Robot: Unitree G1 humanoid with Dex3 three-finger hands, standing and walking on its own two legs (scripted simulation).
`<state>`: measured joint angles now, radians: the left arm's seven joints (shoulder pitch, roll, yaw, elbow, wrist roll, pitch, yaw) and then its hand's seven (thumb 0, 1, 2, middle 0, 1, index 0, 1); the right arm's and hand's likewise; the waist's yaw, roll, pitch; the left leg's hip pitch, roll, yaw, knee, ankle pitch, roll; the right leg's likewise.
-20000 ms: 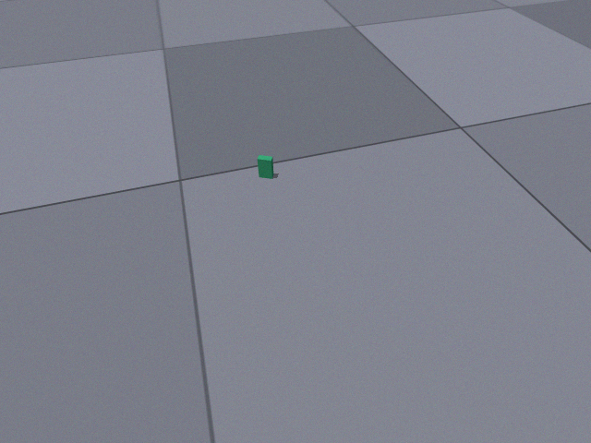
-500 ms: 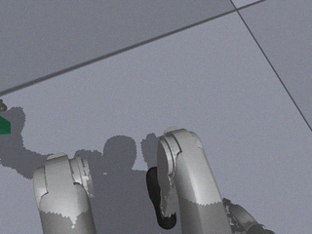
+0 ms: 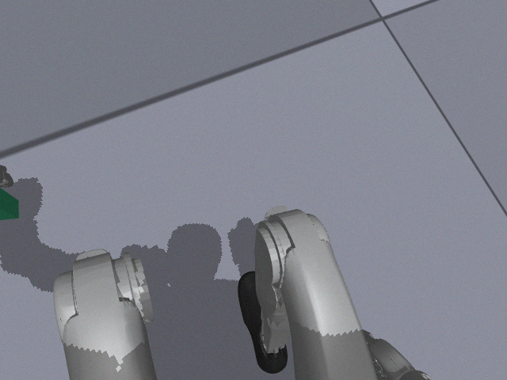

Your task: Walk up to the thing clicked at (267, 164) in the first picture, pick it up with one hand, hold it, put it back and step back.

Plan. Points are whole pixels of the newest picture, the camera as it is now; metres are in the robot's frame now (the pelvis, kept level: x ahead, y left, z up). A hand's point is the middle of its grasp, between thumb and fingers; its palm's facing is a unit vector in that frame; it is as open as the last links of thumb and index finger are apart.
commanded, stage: settle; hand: left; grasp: from above
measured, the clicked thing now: out of the picture +0.42 +0.33 -0.23
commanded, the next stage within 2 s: lift in 0.76 s
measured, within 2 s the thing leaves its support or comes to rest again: leaves its support in 0.40 s
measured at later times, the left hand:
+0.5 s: hand out of the picture +0.41 +0.34 -0.12, palm faces -0.47 +0.01 -0.88, open 6.7 cm
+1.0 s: hand out of the picture +0.40 +0.33 -0.05, palm faces -0.45 +0.01 -0.89, open 6.7 cm
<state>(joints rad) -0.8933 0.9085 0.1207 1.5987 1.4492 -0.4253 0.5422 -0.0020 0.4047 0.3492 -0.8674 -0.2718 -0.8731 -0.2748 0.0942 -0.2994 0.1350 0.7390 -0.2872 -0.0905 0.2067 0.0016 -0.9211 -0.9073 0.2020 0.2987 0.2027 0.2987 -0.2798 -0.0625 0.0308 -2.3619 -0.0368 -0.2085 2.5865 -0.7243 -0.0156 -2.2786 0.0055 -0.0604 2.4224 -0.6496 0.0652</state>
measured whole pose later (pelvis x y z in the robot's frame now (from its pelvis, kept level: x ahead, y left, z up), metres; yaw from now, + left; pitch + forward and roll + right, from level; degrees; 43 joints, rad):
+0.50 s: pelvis +0.00 +0.00 +0.04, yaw +3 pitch +34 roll -10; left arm -0.82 0.75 0.07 1.30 1.35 -0.31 0.35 0.00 0.47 0.29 -0.94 -0.25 -0.94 -0.24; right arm 0.11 -0.28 0.00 0.72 -0.14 -0.04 0.20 0.00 -0.93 -0.91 0.20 0.30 0.20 0.30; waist -0.21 0.02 -0.09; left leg -2.31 -0.04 -0.15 2.43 -0.71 -0.01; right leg -2.23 -0.03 -0.03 2.31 -0.67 0.06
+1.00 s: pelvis -0.02 +0.00 +0.07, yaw +5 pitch +33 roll -9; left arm -0.83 0.76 0.06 1.23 1.32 -0.39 0.26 0.00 0.45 0.31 -0.94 -0.27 -0.95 -0.26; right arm 0.17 -0.29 -0.01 0.73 -0.11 0.02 0.14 0.00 -0.94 -0.91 0.20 0.30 0.20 0.30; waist -0.18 0.03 -0.10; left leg -2.23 -0.04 -0.13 2.31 -0.65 0.00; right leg -2.16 -0.03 -0.02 2.20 -0.61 0.05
